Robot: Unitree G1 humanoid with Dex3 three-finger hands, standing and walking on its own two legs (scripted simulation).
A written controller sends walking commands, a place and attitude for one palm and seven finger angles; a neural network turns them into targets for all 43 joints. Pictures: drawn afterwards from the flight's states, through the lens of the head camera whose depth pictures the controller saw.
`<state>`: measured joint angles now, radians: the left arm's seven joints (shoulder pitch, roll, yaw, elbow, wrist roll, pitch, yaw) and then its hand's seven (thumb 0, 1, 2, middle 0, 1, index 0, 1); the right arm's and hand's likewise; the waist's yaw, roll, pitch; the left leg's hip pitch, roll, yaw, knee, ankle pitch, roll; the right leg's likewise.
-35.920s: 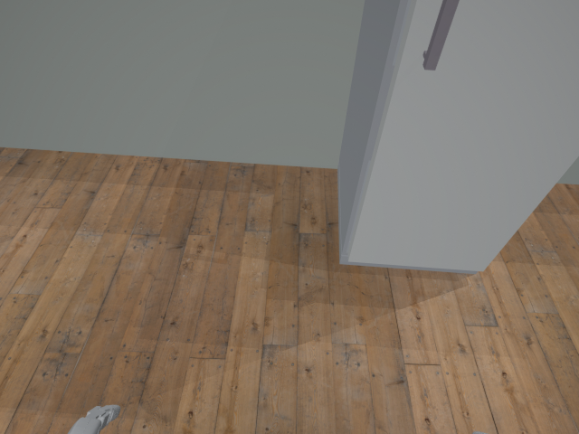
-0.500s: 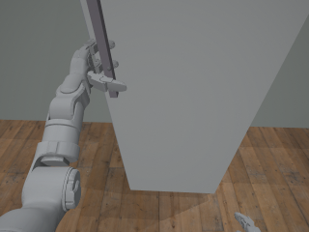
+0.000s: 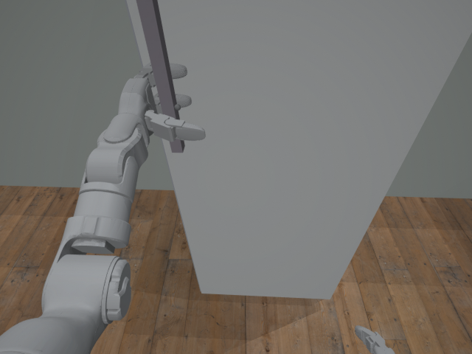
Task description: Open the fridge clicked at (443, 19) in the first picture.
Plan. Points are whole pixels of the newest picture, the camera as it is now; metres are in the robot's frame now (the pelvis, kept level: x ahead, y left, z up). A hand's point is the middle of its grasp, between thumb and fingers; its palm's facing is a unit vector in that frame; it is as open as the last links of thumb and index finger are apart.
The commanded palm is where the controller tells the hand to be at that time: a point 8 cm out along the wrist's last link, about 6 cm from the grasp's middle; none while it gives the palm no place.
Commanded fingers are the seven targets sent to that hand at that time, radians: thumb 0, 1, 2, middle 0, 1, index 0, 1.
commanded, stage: grip the handle and tug to test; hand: left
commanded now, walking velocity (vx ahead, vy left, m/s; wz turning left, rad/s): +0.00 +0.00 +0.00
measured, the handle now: (166, 72) +0.48 +0.14 +0.27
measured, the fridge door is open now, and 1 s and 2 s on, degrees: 0 0 17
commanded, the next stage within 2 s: pull the door a little, standing still in 1.32 s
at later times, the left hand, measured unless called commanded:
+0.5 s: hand (175, 107) +0.42 +0.12 +0.24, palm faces +0.00 -1.00 +0.00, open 7.0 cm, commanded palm +0.40 +0.17 +0.24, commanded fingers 0.00 0.90 0.90 -0.45 -1.40 -0.45 -1.40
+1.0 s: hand (175, 107) +0.43 +0.12 +0.24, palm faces -0.01 -1.00 +0.00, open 5.8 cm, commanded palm +0.39 +0.18 +0.24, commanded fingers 0.00 0.90 0.90 -0.45 -1.40 -0.45 -1.40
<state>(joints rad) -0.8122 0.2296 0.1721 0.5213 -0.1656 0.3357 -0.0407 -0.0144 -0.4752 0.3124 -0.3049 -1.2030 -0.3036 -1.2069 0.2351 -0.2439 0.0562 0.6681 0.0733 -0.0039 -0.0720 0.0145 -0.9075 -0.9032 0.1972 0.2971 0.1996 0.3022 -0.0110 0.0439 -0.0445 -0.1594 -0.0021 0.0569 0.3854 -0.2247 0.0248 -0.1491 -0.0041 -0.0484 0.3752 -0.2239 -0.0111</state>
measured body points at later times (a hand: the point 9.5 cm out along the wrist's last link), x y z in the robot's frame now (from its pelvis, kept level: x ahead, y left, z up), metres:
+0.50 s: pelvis +0.00 -0.01 +0.00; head -0.01 -0.02 +0.45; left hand +0.42 +0.17 +0.24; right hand +0.15 -0.25 -0.10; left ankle -0.01 +0.10 -0.75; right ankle -0.02 -0.11 -0.75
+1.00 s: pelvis +0.01 -0.01 +0.00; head -0.01 -0.03 +0.45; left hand +0.42 +0.17 +0.24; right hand +0.16 -0.25 -0.10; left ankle -0.01 +0.10 -0.75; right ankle -0.02 -0.11 -0.75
